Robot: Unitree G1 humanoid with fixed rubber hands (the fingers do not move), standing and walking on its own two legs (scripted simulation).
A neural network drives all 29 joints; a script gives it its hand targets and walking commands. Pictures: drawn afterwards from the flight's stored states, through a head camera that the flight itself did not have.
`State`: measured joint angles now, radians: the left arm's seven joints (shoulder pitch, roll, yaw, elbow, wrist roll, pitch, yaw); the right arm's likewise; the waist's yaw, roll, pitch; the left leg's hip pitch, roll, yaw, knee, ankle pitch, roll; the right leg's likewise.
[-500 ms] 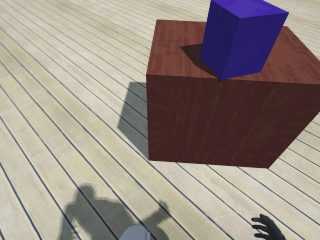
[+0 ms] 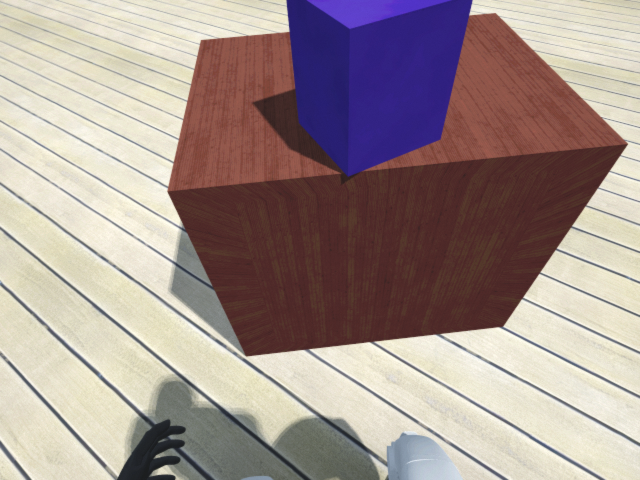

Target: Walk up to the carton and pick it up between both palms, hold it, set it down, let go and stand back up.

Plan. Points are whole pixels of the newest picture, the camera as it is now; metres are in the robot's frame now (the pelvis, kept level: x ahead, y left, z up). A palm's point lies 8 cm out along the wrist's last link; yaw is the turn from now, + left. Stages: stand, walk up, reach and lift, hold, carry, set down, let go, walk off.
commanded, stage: walk up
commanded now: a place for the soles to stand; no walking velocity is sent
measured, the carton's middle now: (370, 70) +0.73 -0.11 +0.13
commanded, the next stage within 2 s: none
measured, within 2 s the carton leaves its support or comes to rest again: neither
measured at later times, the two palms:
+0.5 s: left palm out of the picture +0.15 +0.25 -0.11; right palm (509, 344) +0.28 -0.25 -0.04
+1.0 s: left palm (192, 333) +0.33 +0.20 -0.03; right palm (542, 347) +0.28 -0.30 -0.06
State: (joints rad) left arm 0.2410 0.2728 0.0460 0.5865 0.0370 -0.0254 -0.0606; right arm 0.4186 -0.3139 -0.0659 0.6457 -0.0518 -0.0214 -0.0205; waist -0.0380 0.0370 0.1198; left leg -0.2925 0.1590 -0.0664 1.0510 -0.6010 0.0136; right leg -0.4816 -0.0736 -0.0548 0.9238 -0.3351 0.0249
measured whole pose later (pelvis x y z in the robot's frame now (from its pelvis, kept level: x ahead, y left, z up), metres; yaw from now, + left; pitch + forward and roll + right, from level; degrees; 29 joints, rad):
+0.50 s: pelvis +0.12 -0.01 +0.02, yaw +3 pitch -5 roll +0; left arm 0.37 0.30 0.01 0.69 0.03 0.07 0.01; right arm 0.24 -0.23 -0.02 0.56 -0.02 -0.02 -0.03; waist 0.03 -0.07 0.13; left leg -0.42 0.04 0.08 0.84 -0.34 0.04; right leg -0.40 -0.05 -0.01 1.16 -0.57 0.03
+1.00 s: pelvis +0.17 -0.04 +0.04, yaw -2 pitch -2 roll +1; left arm 0.21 0.26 0.00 0.62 -0.01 0.00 -0.02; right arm 0.26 -0.28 0.00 0.65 0.00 0.00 0.01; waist -0.01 0.02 0.03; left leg -0.30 0.08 0.11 0.65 -0.31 -0.03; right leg -0.29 -0.03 0.04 0.69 -0.37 0.02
